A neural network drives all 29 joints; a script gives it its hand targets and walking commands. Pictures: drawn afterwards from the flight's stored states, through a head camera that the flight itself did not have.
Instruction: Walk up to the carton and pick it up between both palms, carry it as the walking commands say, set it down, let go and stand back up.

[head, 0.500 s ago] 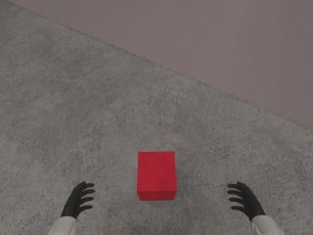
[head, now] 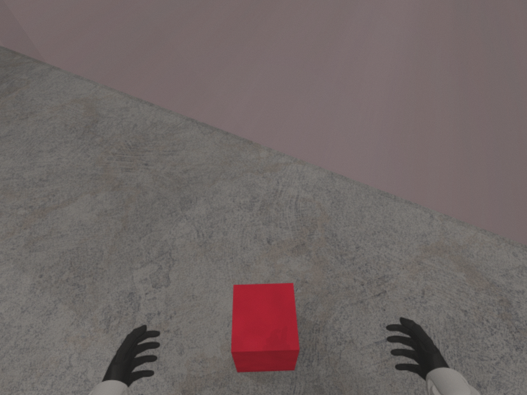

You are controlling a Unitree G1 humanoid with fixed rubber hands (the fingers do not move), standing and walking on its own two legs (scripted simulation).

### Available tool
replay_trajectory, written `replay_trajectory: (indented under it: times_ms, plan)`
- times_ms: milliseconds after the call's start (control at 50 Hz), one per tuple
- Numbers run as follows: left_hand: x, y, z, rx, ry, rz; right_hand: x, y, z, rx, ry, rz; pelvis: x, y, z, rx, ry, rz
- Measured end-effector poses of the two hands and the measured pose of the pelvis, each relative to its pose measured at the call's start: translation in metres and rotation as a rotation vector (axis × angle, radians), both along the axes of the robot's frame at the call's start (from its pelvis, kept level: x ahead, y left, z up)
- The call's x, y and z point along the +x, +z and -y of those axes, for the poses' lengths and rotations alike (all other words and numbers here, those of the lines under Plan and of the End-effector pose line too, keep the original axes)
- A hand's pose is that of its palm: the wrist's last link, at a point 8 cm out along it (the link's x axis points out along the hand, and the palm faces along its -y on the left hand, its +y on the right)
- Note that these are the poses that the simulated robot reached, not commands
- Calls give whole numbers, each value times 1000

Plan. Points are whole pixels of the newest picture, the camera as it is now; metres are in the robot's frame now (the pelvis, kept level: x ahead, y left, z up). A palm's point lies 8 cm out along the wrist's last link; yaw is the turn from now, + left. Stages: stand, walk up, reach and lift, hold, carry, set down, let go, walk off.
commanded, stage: stand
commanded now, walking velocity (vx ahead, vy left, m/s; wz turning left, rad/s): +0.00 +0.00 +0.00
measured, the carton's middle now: (264, 328) +0.42 +0.01 -0.65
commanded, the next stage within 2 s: none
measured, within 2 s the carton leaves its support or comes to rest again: neither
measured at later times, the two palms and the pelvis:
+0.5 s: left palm out of the picture +0.13 +0.29 -0.09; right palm (460, 377) +0.15 -0.29 -0.09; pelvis +0.02 +0.00 +0.00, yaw +1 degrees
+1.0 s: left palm out of the picture +0.10 +0.30 -0.09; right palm out of the picture +0.12 -0.30 -0.09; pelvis +0.00 +0.00 +0.01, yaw +1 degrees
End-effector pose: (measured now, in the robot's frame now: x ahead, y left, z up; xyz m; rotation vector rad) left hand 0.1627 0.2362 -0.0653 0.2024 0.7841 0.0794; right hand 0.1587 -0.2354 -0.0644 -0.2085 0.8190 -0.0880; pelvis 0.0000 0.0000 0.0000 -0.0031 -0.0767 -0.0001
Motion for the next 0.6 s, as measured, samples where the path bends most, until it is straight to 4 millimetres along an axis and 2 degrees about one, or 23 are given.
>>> replay_trajectory:
  times_ms: [140,240,440,600]
  plan:
    - [-16,-11,-36,125,42,-71,-7,-14,32,-116,-18,-40,4,-2,0,-3,6,-63]
    - [-27,-14,-53,167,66,-117,-8,-18,45,-147,-21,-75,9,-2,0,-1,8,-76]
    - [-32,-20,-56,178,79,-161,-6,-23,50,-161,-19,-112,15,0,1,1,15,-73]
    - [-35,-22,-55,172,88,-177,-12,-26,54,-166,-25,-140,15,1,2,2,19,-64]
